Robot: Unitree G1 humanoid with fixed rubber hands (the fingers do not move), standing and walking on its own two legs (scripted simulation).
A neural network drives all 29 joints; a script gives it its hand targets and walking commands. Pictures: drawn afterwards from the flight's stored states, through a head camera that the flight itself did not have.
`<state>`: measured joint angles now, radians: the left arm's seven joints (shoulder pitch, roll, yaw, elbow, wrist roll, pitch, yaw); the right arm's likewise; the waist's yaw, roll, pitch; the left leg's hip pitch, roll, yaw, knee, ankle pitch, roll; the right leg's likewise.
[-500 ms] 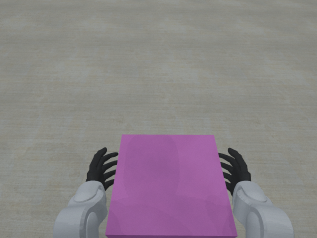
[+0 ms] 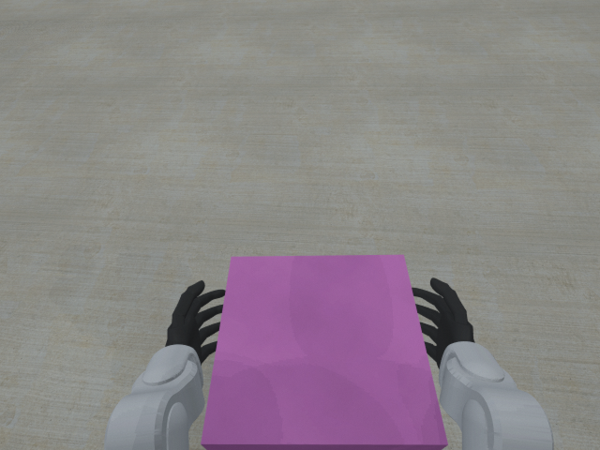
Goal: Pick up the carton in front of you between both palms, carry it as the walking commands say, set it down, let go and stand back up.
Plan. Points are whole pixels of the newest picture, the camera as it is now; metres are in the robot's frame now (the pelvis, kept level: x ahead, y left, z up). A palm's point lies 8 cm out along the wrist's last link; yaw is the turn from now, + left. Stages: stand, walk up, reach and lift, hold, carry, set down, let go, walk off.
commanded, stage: carry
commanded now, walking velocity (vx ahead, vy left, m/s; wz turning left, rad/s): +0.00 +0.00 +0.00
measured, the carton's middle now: (318, 375) +0.22 +0.00 -0.01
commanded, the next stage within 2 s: hold in 1.80 s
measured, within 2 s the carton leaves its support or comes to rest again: neither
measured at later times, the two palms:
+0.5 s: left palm (185, 270) +0.33 +0.17 +0.08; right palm (417, 269) +0.33 -0.13 +0.08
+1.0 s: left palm (194, 274) +0.36 +0.18 +0.03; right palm (401, 274) +0.35 -0.12 +0.03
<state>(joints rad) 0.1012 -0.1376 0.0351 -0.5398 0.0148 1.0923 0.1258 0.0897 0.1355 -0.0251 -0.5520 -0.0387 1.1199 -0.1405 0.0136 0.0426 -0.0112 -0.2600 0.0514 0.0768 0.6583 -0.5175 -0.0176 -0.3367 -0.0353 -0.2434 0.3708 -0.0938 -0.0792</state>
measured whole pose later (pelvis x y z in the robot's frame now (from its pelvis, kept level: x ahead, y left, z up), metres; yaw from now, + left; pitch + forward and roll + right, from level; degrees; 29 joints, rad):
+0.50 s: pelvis +0.09 +0.03 -0.01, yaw -1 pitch +3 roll +0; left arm 0.01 -0.13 0.05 -0.42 0.08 1.12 0.11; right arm 0.00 0.13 -0.05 -0.40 -0.08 1.12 -0.11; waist 0.00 0.01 -0.12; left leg -0.17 0.04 0.14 0.49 -0.37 0.00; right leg -0.27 -0.08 -0.20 0.52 -0.30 0.00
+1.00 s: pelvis +0.07 +0.04 +0.00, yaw -1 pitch +2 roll +0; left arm -0.19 -0.14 0.16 0.17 0.22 0.67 0.03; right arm -0.19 0.14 -0.16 0.18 -0.22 0.67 -0.04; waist 0.00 0.00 -0.07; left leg -0.19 0.04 0.15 0.49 -0.33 0.02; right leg -0.28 -0.09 -0.20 0.50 -0.25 0.00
